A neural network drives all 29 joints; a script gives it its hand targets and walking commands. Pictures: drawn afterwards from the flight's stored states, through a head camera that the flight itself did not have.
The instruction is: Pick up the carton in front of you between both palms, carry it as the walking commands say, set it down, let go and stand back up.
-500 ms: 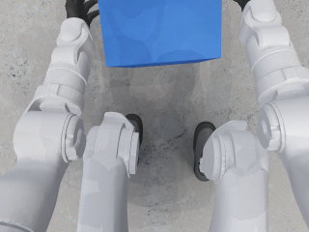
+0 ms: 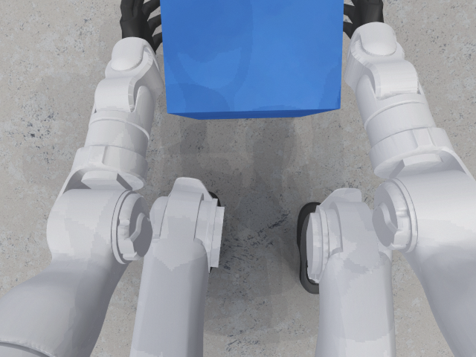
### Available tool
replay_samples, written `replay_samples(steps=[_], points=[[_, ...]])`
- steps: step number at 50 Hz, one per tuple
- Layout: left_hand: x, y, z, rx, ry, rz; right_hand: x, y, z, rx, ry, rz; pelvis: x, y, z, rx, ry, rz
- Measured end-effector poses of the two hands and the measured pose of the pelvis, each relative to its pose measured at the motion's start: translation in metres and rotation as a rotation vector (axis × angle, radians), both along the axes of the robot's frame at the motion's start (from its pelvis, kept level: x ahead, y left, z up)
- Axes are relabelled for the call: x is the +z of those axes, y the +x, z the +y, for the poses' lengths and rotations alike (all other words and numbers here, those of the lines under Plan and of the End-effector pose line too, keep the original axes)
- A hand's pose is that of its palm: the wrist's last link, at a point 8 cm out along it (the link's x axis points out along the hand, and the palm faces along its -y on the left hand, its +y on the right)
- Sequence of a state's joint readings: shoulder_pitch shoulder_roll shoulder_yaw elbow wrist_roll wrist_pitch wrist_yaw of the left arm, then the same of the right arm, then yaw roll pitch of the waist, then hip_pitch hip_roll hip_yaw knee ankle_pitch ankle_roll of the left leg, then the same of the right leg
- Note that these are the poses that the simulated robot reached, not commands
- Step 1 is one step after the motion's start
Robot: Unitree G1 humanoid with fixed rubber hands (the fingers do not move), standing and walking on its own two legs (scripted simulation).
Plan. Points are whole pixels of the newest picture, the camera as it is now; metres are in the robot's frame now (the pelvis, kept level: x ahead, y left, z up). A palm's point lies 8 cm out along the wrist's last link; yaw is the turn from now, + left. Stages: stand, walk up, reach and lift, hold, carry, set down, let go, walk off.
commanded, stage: reach and lift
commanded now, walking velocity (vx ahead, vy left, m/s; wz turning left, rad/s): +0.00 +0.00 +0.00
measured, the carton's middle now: (249, 51) +0.52 +0.03 -0.22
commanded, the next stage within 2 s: none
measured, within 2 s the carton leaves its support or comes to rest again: neither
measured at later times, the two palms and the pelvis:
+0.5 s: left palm (44, 8) +0.47 +0.17 +0.05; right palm out of the picture +0.50 -0.13 +0.05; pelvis -0.01 +0.00 +0.11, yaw -1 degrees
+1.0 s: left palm out of the picture +0.43 +0.16 +0.21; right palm out of the picture +0.45 -0.14 +0.21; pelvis +0.04 +0.00 +0.25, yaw -1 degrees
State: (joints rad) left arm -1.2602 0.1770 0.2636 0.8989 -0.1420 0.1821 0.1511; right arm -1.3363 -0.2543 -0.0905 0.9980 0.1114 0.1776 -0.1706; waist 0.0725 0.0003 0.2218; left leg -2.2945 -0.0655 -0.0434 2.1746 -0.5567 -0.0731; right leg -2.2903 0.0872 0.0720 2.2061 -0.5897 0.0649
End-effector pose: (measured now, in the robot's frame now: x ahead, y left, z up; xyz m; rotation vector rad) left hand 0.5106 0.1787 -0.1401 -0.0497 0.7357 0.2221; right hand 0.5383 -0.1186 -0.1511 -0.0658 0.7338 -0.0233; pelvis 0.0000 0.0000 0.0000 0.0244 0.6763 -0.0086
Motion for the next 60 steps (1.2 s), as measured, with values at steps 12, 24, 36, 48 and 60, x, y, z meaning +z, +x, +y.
replay_samples(steps=[12, 24, 36, 48, 60], points=[[0.112, -0.032, -0.009, 0.012, -0.023, -0.044, 0.128, -0.024, -0.009, -0.038, 0.018, -0.040, 0.050, -0.008, -0.003, -0.006, -0.005, 0.035], [0.188, -0.036, -0.010, -0.022, 0.003, -0.041, 0.196, -0.040, -0.011, -0.062, 0.025, -0.039, 0.110, -0.007, -0.002, -0.009, -0.010, 0.072], [0.255, -0.052, -0.015, -0.030, -0.019, -0.042, 0.265, -0.062, -0.017, -0.096, 0.033, -0.039, 0.169, 0.017, 0.001, -0.008, -0.017, 0.029], [0.336, -0.073, -0.019, -0.040, -0.024, -0.040, 0.349, -0.086, -0.020, -0.112, 0.032, -0.036, 0.239, 0.039, 0.001, -0.004, -0.023, -0.091], [0.411, -0.089, -0.024, -0.058, -0.013, -0.044, 0.419, -0.109, -0.027, -0.132, 0.042, -0.042, 0.304, 0.062, 0.000, -0.009, -0.022, -0.234]])
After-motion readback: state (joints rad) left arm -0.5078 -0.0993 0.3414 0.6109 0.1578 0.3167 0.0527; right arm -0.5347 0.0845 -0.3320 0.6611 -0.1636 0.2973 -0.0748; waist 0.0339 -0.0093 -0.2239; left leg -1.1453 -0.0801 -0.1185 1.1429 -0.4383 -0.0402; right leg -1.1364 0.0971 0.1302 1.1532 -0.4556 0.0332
